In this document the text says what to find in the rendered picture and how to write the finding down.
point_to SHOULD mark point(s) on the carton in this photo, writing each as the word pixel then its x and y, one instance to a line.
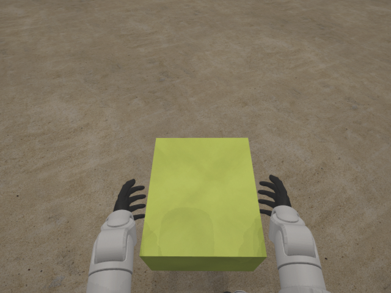
pixel 202 209

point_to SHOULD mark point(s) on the robot left forearm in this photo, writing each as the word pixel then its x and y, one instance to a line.
pixel 111 264

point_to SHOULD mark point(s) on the robot right forearm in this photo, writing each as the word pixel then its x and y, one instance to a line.
pixel 297 257

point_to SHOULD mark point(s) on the robot left hand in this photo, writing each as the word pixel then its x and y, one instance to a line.
pixel 124 200

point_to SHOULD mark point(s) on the robot right hand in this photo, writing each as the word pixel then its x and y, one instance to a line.
pixel 280 196

